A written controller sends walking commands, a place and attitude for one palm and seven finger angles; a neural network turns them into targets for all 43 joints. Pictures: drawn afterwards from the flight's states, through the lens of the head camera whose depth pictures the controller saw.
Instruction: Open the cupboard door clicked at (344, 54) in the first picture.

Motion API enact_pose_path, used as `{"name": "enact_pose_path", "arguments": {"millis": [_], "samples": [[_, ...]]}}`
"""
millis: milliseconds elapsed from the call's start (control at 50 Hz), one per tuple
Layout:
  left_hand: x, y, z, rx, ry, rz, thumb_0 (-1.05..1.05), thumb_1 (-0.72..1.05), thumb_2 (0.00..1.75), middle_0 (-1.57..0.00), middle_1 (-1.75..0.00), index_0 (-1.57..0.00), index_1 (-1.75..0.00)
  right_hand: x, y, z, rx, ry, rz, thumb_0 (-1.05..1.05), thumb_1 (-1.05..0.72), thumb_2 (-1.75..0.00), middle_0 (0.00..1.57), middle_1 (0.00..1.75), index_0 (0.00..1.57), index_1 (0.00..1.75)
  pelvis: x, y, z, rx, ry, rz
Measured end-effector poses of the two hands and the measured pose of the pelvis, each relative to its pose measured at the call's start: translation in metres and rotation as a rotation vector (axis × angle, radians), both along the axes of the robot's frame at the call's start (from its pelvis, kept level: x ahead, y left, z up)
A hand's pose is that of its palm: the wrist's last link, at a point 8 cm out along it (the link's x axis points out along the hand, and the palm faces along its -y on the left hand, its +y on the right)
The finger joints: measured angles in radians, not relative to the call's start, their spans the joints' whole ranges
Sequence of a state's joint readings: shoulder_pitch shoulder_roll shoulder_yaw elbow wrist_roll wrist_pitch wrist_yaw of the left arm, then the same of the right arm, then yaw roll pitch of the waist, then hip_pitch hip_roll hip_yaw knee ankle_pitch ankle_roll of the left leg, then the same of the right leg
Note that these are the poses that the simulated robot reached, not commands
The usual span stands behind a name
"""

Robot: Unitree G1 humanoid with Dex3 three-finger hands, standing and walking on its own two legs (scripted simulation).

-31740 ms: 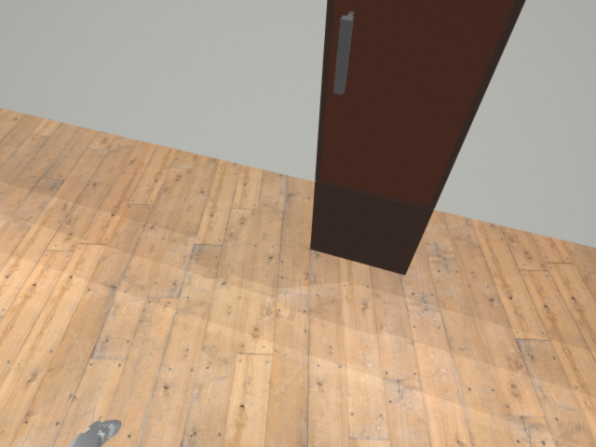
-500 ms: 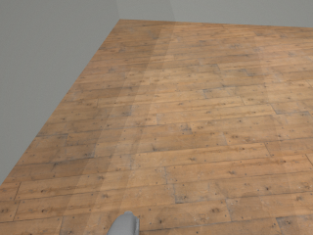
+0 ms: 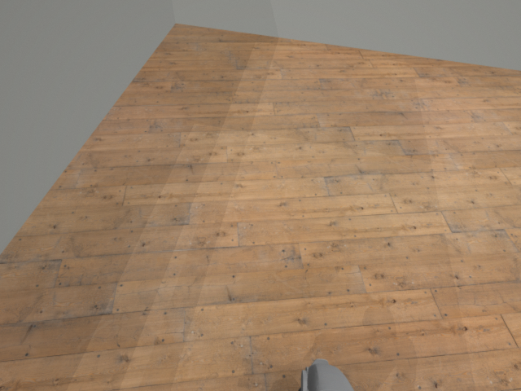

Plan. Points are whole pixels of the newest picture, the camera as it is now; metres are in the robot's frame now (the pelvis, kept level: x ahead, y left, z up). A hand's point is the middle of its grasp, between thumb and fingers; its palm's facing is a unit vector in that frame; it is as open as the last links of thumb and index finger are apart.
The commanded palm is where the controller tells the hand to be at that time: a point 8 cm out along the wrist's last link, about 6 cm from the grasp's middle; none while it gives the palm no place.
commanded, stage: turn to face it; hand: left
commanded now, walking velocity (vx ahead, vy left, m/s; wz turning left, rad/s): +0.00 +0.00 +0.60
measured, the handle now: out of the picture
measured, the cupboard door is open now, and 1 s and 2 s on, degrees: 45 45 45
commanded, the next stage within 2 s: none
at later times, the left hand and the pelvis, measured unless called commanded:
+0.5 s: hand (167, 383) +0.15 +0.17 -0.17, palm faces +0.35 -0.91 -0.20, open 7.2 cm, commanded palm none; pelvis +0.12 -0.04 -0.01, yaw +20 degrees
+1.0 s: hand out of the picture +0.13 +0.18 -0.16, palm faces +0.55 -0.78 -0.30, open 7.4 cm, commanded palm none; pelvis +0.17 -0.06 -0.01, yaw +35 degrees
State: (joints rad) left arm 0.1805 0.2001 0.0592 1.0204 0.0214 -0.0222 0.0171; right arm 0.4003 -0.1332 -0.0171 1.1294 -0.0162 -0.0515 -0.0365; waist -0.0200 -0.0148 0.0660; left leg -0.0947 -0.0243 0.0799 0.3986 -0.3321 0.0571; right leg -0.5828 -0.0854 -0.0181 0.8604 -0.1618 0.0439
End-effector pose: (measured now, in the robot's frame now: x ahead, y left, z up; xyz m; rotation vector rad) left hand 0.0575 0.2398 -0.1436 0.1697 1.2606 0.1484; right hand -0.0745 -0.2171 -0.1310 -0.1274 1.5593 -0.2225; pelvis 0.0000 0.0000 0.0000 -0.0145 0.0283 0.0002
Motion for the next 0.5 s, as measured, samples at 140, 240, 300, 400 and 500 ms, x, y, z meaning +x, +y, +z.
{"name": "enact_pose_path", "arguments": {"millis": [140, 240, 300, 400, 500], "samples": [[0.115, -0.023, 0.005, 0.053, -0.164, -0.021, 0.01, 0.93, 0.9, -0.2, -0.3, -0.2, -0.3, 0.033, -0.025, -0.02, 0.06, 0.12, -0.017, 0.01, -0.91, -0.9, 0.2, 0.3, 0.2, 0.3, 0.061, -0.034, -0.018, 0.02, 0.011, 0.073], [0.133, -0.045, 0.018, 0.048, -0.219, 0.048, 0.0, 0.92, 0.9, -0.2, -0.3, -0.2, -0.3, 0.122, -0.056, -0.024, 0.043, 0.02, 0.085, 0.01, -0.91, -0.9, 0.2, 0.3, 0.2, 0.3, 0.082, -0.048, -0.009, 0.041, -0.009, 0.153], [0.124, -0.055, 0.019, 0.024, -0.195, 0.099, 0.0, 0.91, 0.9, -0.2, -0.3, -0.2, -0.3, 0.191, -0.069, -0.019, 0.027, -0.096, 0.163, 0.01, -0.91, -0.9, 0.2, 0.3, 0.2, 0.3, 0.093, -0.051, -0.003, 0.047, -0.005, 0.196], [0.103, -0.05, 0.017, 0.017, -0.181, 0.226, -0.02, 0.93, 0.9, -0.2, -0.3, -0.2, -0.3, 0.294, -0.07, -0.006, 0.0, -0.27, 0.303, 0.01, -0.92, -0.9, 0.19, 0.3, 0.19, 0.3, 0.107, -0.05, -0.001, 0.037, 0.0, 0.274], [0.071, -0.031, 0.002, 0.018, -0.123, 0.322, -0.02, 0.93, 0.9, -0.2, -0.3, -0.2, -0.3, 0.371, -0.042, 0.006, -0.011, -0.38, 0.445, 0.01, -0.92, -0.9, 0.19, 0.3, 0.19, 0.3, 0.118, -0.04, -0.007, 0.021, 0.001, 0.343]]}}
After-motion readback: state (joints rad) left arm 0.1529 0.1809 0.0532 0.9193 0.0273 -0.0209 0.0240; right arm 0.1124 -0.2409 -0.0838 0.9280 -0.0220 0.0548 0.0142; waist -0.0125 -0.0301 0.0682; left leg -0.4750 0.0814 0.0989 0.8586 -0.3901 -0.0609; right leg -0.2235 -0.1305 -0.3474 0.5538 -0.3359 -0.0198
